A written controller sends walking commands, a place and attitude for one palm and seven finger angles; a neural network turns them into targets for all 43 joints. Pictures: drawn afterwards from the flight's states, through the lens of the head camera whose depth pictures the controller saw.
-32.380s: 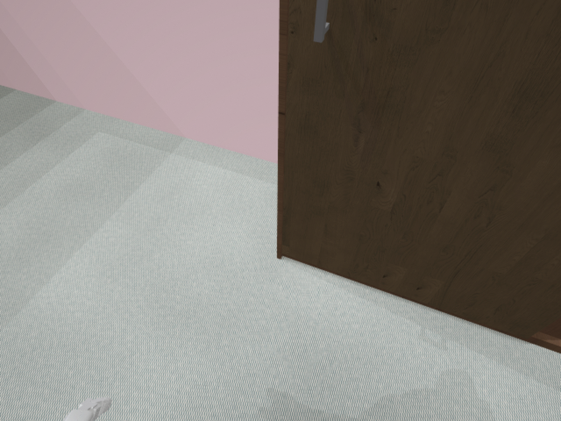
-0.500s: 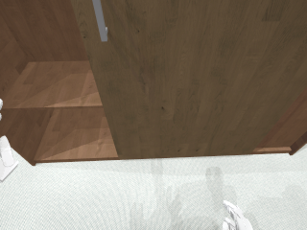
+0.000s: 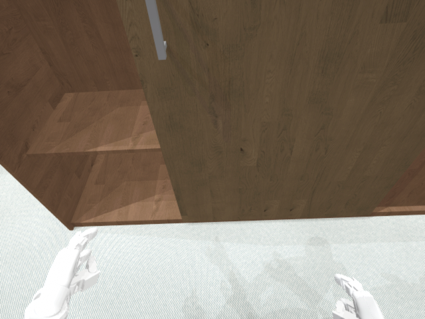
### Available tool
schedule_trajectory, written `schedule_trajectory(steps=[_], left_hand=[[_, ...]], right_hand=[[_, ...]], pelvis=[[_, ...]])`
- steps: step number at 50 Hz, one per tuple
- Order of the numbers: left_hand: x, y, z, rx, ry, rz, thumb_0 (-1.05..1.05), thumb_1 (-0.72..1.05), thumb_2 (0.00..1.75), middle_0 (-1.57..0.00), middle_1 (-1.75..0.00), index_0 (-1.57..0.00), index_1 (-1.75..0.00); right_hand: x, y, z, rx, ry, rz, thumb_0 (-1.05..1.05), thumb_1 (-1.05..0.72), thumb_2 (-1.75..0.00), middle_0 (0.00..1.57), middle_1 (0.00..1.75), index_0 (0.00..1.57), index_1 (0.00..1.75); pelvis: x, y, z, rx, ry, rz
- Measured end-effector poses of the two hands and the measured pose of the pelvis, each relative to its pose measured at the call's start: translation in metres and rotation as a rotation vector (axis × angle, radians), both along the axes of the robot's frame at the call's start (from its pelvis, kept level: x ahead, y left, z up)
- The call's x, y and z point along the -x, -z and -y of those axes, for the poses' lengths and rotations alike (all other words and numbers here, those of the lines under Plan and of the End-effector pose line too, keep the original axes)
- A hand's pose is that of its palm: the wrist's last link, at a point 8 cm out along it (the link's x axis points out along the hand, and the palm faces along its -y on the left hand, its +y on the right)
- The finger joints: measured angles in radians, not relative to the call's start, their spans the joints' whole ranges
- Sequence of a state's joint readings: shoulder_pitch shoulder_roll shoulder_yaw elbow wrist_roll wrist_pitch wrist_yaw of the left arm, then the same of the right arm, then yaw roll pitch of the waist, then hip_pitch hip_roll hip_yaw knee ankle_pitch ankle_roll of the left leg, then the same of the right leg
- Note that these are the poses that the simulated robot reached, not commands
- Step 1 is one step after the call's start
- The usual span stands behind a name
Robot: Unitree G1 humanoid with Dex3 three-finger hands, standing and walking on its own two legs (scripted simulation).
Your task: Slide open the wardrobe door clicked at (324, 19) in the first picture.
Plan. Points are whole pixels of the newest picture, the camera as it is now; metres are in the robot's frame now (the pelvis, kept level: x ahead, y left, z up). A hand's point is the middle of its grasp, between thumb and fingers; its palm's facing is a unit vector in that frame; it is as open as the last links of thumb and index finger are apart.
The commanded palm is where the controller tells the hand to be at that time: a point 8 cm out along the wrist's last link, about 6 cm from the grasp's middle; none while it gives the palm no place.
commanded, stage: let the arm hang, fingers relaxed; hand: left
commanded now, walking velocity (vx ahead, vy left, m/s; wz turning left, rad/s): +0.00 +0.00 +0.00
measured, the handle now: (156, 17) +0.65 +0.15 +0.27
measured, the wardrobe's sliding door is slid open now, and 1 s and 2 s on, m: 0.59 0.59 0.59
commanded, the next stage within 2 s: look to check the result in 0.94 s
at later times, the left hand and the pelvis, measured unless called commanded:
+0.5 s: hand out of the picture -0.02 +0.22 -0.16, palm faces -0.01 -0.96 -0.27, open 7.3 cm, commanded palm none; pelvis -0.02 +0.00 +0.02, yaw -1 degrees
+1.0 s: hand out of the picture +0.10 +0.24 -0.13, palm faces -0.05 -0.95 -0.32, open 7.3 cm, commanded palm none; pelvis -0.01 +0.01 +0.02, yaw -1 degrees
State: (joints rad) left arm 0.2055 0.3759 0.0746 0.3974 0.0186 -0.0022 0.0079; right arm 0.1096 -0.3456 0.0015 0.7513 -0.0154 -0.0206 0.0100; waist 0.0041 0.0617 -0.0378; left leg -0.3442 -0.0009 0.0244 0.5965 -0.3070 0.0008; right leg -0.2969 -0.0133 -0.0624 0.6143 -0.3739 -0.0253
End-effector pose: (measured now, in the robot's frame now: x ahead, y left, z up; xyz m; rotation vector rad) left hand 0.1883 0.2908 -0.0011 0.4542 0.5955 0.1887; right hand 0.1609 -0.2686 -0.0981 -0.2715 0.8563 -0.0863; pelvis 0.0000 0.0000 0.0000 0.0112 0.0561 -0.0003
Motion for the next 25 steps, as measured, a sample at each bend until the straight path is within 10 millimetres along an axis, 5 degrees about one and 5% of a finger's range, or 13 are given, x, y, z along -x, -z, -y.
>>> schedule_trajectory(steps=[3,6,9,14,19,25], left_hand=[[0.048,0.068,0.019,0.106,-0.043,-0.289,0.01,0.91,0.9,-0.2,-0.3,-0.2,-0.3],[0.104,0.112,0.046,0.206,-0.077,-0.515,0.01,0.91,0.9,-0.2,-0.3,-0.2,-0.3],[0.154,0.133,0.067,0.282,-0.119,-0.674,0.01,0.92,0.9,-0.21,-0.3,-0.21,-0.3],[0.213,0.138,0.065,0.304,-0.208,-0.816,0.01,0.95,0.89,-0.21,-0.3,-0.21,-0.3],[0.234,0.13,0.048,0.269,-0.257,-0.858,0.01,0.93,0.9,-0.21,-0.3,-0.21,-0.3],[0.215,0.12,0.021,0.206,-0.264,-0.795,0.01,0.92,0.9,-0.21,-0.3,-0.21,-0.3]], right_hand=[[0.032,0.009,0.004,0.018,0.028,-0.102,0.0,-0.9,-0.9,0.2,0.3,0.2,0.3],[0.07,0.013,0.007,0.041,0.061,-0.228,0.0,-0.9,-0.9,0.2,0.3,0.2,0.3],[0.109,0.015,0.007,0.055,0.092,-0.356,0.0,-0.9,-0.9,0.2,0.3,0.2,0.3],[0.16,0.018,0.0,0.052,0.133,-0.516,0.0,-0.9,-0.9,0.2,0.3,0.2,0.3],[0.184,0.022,-0.011,0.022,0.16,-0.573,0.0,-0.9,-0.9,0.2,0.3,0.2,0.3],[0.181,0.027,-0.02,-0.009,0.165,-0.544,0.0,-0.9,-0.9,0.2,0.3,0.2,0.3]], pelvis=[[0.006,0.0,0.001,-0.007,-0.002,0.019],[0.011,-0.003,0.003,-0.005,0.002,0.038],[0.016,-0.007,0.005,0.004,0.003,0.048],[0.02,-0.011,0.006,0.019,0.001,0.054],[0.022,-0.014,0.003,0.025,0.003,0.059],[0.023,-0.015,-0.002,0.023,0.008,0.065]])
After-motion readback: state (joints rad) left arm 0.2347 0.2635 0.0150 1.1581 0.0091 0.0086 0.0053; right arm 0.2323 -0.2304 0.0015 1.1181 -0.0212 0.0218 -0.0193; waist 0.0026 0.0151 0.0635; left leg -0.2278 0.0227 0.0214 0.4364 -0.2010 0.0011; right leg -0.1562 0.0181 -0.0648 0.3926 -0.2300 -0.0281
